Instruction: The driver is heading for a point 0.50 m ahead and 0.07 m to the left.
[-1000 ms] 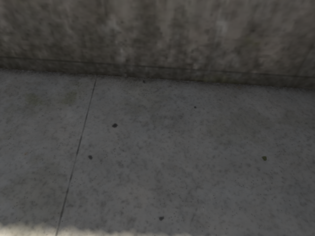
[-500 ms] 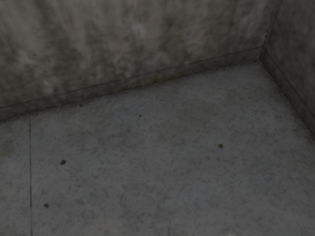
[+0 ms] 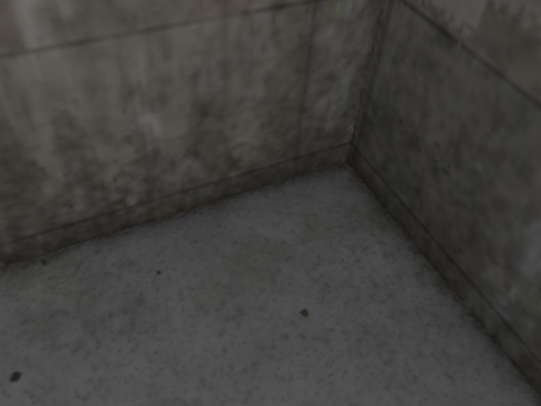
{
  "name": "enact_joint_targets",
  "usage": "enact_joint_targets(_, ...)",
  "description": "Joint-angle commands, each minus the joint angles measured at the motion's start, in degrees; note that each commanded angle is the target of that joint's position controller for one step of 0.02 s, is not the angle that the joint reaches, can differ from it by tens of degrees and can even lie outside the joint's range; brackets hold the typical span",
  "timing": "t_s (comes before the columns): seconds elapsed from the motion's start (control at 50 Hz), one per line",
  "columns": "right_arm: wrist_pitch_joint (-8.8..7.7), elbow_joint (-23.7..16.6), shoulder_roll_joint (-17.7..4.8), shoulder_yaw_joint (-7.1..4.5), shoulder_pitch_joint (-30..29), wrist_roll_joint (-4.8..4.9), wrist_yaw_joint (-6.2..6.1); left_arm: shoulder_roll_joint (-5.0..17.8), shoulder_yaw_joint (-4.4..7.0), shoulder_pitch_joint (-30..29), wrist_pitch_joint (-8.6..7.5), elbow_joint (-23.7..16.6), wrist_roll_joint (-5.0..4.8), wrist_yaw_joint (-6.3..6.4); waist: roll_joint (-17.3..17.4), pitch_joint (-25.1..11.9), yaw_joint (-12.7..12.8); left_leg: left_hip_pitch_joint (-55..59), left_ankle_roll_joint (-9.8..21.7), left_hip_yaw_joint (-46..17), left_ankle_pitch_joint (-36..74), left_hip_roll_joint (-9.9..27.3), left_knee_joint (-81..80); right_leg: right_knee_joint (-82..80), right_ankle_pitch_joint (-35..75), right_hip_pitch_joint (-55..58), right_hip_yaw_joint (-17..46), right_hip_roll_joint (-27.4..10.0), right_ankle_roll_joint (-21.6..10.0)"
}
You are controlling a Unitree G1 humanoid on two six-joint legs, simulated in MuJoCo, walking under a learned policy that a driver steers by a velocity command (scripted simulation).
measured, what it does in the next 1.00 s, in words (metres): walks ahead, turning left: right foot, then left foot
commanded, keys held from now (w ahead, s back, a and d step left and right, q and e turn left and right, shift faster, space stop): w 0.10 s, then no key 0.06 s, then q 0.74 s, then w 0.10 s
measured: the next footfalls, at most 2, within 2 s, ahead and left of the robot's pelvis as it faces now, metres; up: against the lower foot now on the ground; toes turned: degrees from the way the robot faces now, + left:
right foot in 0.22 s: +0.22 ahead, -0.16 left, +0.00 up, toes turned -1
left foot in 0.70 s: +0.23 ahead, +0.09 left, +0.00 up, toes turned +18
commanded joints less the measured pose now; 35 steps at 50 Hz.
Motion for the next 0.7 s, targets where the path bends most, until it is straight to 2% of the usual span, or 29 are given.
enact_joint_targets(0.02, -1.04, -3.0, -8.8, -1.60, -1.0, 0.29, -0.36, 1.2, 0.16, -9.6, -1.95, -5.9, -0.18, -0.56, 9.5, 5.0, -1.2, 3.9, 8.5, -10.3, 0.4, 11.0, -12.7, -7.8, 6.1, -8.3, -1.6, -2.5, 1.2)
enact_joint_targets(0.06, -0.86, -2.8, -10.3, -1.84, 0.2, 0.43, -0.28, 0.4, -0.28, -11.8, -2.20, -6.5, -0.57, -0.99, 10.2, 5.3, -2.3, 2.4, 8.6, -8.0, 3.2, 10.8, -12.6, -14.8, 7.1, -3.7, -3.0, -2.0, 1.5)
enact_joint_targets(0.1, -0.68, -2.5, -11.5, -2.12, 1.7, 0.79, 0.01, 1.0, -0.32, -13.0, -2.28, -6.9, -0.91, -1.49, 10.4, 5.9, -3.0, 1.8, 9.1, -7.4, 3.9, 11.6, -11.9, -18.9, 6.7, -0.3, -4.0, -1.5, 1.4)
enact_joint_targets(0.14, -0.03, -1.9, -11.7, -2.18, 2.4, 0.98, 0.16, 1.6, -0.29, -13.4, -2.43, -7.2, -0.83, -1.83, 10.3, 6.9, -2.8, 2.4, 8.8, -7.5, 10.6, 12.5, -9.4, -22.1, 6.0, 2.2, -4.3, -0.8, 0.5)
enact_joint_targets(0.16, 0.40, -1.8, -12.1, -2.29, 2.2, 1.10, 0.14, 2.3, -0.04, -12.2, -2.57, -7.2, -0.75, -1.96, 10.8, 6.2, -1.6, 2.9, 8.2, -7.7, 16.0, 13.0, -7.3, -23.7, 6.3, 4.9, -4.3, -0.2, -0.3)
enact_joint_targets(0.18, 0.82, -1.8, -12.2, -2.30, 1.3, 1.34, 0.07, 3.2, 0.45, -9.2, -2.71, -6.5, -0.53, -1.94, 10.8, 4.7, 0.7, 2.4, 7.0, -7.5, 22.4, 12.5, -3.9, -26.6, 8.5, 10.4, -4.1, 0.5, -1.3)
enact_joint_targets(0.2, 1.00, -2.0, -11.8, -2.15, 0.9, 1.42, -0.02, 5.0, 1.41, -4.0, -2.70, -4.7, -0.10, -1.61, 9.6, 1.4, 3.4, 1.6, 5.4, -6.1, 30.7, 10.4, 1.9, -29.4, 11.1, 18.7, -4.2, 1.6, -2.7)
enact_joint_targets(0.22, 0.80, -2.5, -10.1, -1.57, 0.3, 0.89, 0.03, 7.8, 2.44, 2.6, -2.71, -3.3, 0.44, -1.00, 7.8, -3.6, 6.7, -2.8, 2.8, -3.9, 29.4, 7.3, 10.8, -29.7, 18.0, 30.1, -1.5, -1.8, -4.5)
enact_joint_targets(0.24, 0.22, -4.7, -5.4, 0.10, 0.7, -1.41, 0.19, 13.1, 3.46, 10.7, -2.22, -2.5, 2.01, -0.10, -3.9, -13.4, 8.6, -16.2, -0.8, -1.2, 6.6, 2.3, 28.8, -24.6, 36.6, 48.2, 11.9, -16.1, -8.9)
enact_joint_targets(0.26, -0.26, -4.0, -2.9, 0.76, 7.0, 0.19, -0.07, 14.2, 3.40, 11.4, -1.24, -1.8, 1.99, -0.30, -17.2, -20.4, 6.5, -25.8, -2.7, -3.1, -23.4, -3.0, 42.3, -29.8, 38.0, 52.3, 26.8, -27.1, -16.9)
enact_joint_targets(0.28, 0.16, -3.1, -9.7, -1.17, 4.4, 1.63, -0.30, 9.8, 2.29, 9.6, -0.97, -2.2, 1.45, -0.51, -9.2, -15.5, 7.6, -27.0, -3.0, -6.9, -22.5, -0.4, 49.2, -31.5, 33.3, 44.9, 22.6, -24.1, -15.6)
enact_joint_targets(0.3, 0.76, -4.3, -10.2, -1.63, 0.8, 2.13, -0.46, 7.4, 1.38, 5.0, -1.11, -2.8, 0.95, -0.44, -7.8, -9.2, 6.2, -29.7, -2.7, -5.3, -19.6, 1.1, 50.5, -32.3, 31.8, 39.0, 15.3, -21.3, -13.5)
enact_joint_targets(0.32, 1.74, -3.8, -8.9, -1.68, 0.2, 1.66, -0.90, 5.6, 0.67, 1.3, -1.29, -2.9, 0.81, -0.54, -4.6, -6.3, 4.3, -28.5, -2.9, -4.4, -16.3, 2.9, 49.0, -33.7, 30.0, 33.2, 10.3, -18.5, -11.8)
enact_joint_targets(0.34, 2.86, -3.9, -8.2, -1.94, -0.1, 1.13, -1.28, 4.3, 0.36, -1.7, -1.43, -2.9, 0.94, -0.68, -4.5, -3.5, 2.8, -26.4, -3.2, -4.0, -13.4, 4.0, 46.8, -35.6, 28.2, 27.4, 6.6, -16.8, -11.0)
enact_joint_targets(0.36, 3.88, -4.0, -7.2, -2.00, 0.5, 1.01, -1.47, 4.3, 0.37, -3.5, -1.67, -2.6, 1.70, -0.64, -5.4, -2.4, 1.6, -23.0, -3.5, -3.1, -10.3, 4.0, 46.8, -37.5, 28.0, 22.6, 3.6, -15.6, -10.9)
enact_joint_targets(0.38, 4.55, -4.6, -6.3, -2.04, 0.7, 0.92, -1.60, 4.4, 0.45, -4.5, -1.96, -2.4, 2.29, -0.48, -5.6, -2.0, 0.9, -21.6, -3.8, -2.4, -8.2, 3.6, 46.4, -38.8, 27.8, 20.2, 1.8, -15.5, -11.7)
enact_joint_targets(0.42, 5.31, -6.9, -5.9, -2.22, -1.1, 0.64, -1.68, 5.1, 0.64, -5.6, -2.14, -1.7, 2.41, 0.19, -5.5, -0.9, 0.4, -22.7, -4.5, -2.3, -5.6, 3.9, 42.8, -40.4, 26.4, 18.9, -0.5, -16.5, -12.9)
enact_joint_targets(0.5, 5.80, -10.9, -5.4, -1.91, -6.4, 0.20, -0.52, 6.8, 1.15, -6.2, -1.07, -0.5, 1.64, 1.63, -4.2, -1.2, 1.5, -22.2, -4.3, -1.4, 0.4, 5.1, 32.6, -41.4, 20.4, 20.8, -3.8, -17.5, -13.2)
enact_joint_targets(0.6, 6.63, -15.1, -7.0, -2.37, -11.0, 0.35, 1.39, 9.4, 1.99, -5.5, 0.73, 0.5, 0.36, 1.55, -3.7, -0.5, 2.9, -19.6, -2.4, 1.6, -1.6, 4.0, 24.1, -38.1, 17.8, 24.2, -5.5, -19.6, -11.8)
enact_joint_targets(0.64, 6.92, -16.3, -7.2, -2.67, -11.4, 0.46, 2.01, 10.2, 2.32, -5.4, 1.31, 0.8, -0.49, 1.39, -3.9, -0.5, 2.6, -17.8, -0.9, 3.0, -2.1, 2.9, 19.0, -34.5, 18.6, 26.2, -5.9, -20.1, -10.1)
enact_joint_targets(0.66, 6.92, -16.4, -7.2, -2.85, -10.4, 0.45, 2.19, 10.2, 2.37, -5.6, 1.58, 1.0, -1.03, 1.39, -3.5, -0.9, 1.6, -14.7, 0.2, 4.4, 1.0, 1.7, 14.0, -31.3, 18.5, 26.2, -7.1, -19.3, -8.3)
enact_joint_targets(0.68, 6.78, -16.2, -8.2, -3.36, -9.0, 0.20, 1.94, 9.3, 2.27, -3.4, 1.75, 2.1, -1.21, 1.25, -1.8, -1.5, 1.3, -9.8, 1.7, 4.3, 6.8, 0.2, 8.6, -26.4, 16.4, 24.8, -8.9, -17.2, -5.6)
enact_joint_targets(0.7, 6.56, -15.9, -13.0, -5.02, -5.6, 0.19, 1.00, 7.4, 1.85, -0.1, 1.73, 2.9, 0.04, 0.95, 6.3, -3.9, 1.2, -0.4, 4.6, -2.5, 24.9, 3.3, 4.5, -15.0, 10.3, 19.2, -13.0, -12.5, -1.1)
